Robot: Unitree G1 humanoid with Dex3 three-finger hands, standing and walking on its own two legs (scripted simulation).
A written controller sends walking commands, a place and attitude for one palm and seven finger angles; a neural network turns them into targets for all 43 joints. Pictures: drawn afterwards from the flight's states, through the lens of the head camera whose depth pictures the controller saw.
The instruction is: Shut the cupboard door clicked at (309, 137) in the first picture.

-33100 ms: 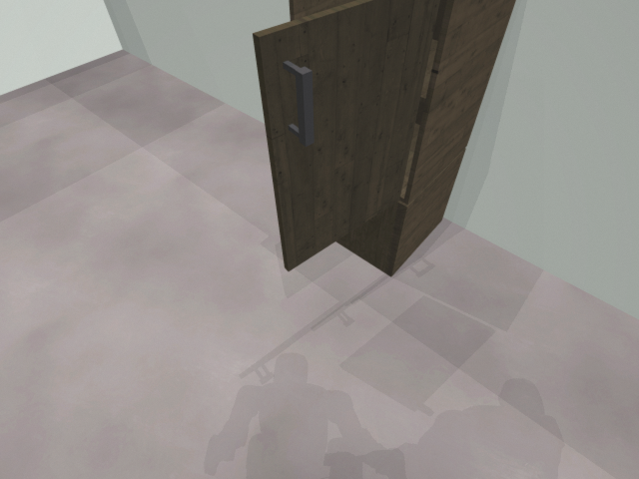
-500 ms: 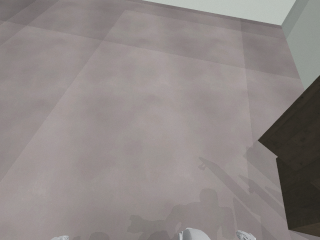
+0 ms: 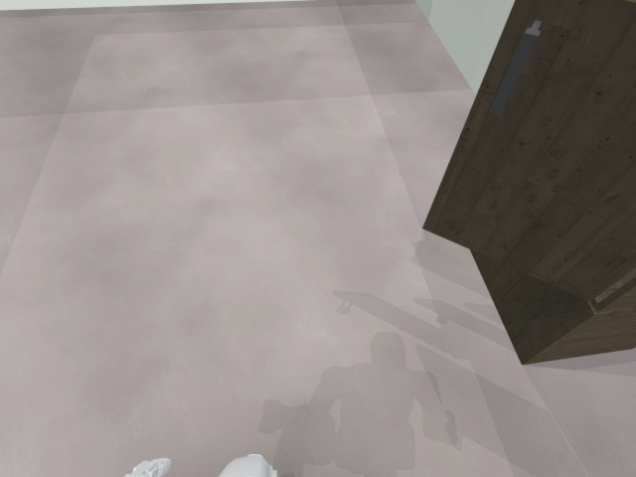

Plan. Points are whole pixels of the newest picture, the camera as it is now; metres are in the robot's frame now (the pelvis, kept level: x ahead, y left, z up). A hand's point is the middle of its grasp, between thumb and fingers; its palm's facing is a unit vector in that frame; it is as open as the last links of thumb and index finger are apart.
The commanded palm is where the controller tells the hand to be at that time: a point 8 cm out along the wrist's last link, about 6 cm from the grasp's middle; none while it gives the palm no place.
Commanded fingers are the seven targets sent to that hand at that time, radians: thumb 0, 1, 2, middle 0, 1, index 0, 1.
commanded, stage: turn to face it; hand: left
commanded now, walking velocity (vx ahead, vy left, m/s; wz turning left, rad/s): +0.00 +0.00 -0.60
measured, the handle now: (515, 69) +0.69 -0.28 +0.14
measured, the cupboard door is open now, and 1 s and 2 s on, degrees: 52 52 52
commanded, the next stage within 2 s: take the last steps up to it in 0.70 s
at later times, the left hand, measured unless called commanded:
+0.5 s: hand (213, 450) +0.17 +0.16 -0.15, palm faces -0.29 -0.92 -0.27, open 7.4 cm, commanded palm none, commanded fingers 0.00 0.90 0.90 -0.20 -0.30 -0.20 -0.30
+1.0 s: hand (213, 453) +0.17 +0.16 -0.17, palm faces -0.40 -0.90 -0.15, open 7.4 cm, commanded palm none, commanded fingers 0.00 0.90 0.90 -0.20 -0.30 -0.20 -0.30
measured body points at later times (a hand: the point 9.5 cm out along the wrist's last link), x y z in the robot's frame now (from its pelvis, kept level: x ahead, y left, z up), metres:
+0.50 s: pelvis +0.00 -0.01 -0.01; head +0.03 -0.04 +0.44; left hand +0.18 +0.21 -0.13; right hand -0.04 -0.27 -0.16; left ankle +0.02 +0.12 -0.71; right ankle -0.04 -0.11 -0.73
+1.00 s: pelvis +0.04 +0.01 +0.01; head +0.07 +0.03 +0.46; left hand +0.19 +0.21 -0.15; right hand -0.03 -0.23 -0.12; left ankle +0.07 +0.10 -0.73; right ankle -0.06 -0.10 -0.65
